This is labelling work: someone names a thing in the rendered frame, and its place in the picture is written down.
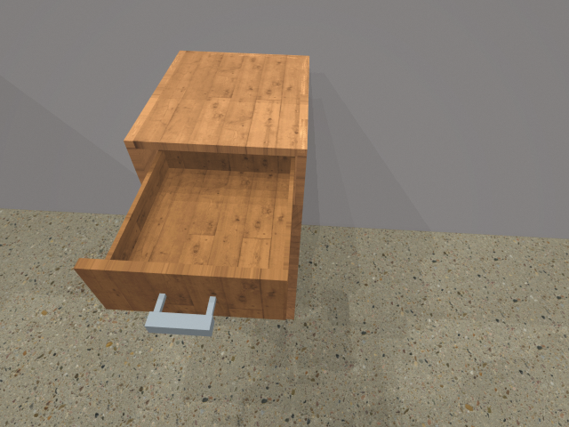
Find drawer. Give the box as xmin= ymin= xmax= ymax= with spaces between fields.
xmin=73 ymin=150 xmax=295 ymax=320

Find cabinet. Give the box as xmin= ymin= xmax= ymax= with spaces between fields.
xmin=124 ymin=51 xmax=309 ymax=319

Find handle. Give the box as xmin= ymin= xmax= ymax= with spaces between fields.
xmin=145 ymin=294 xmax=217 ymax=336

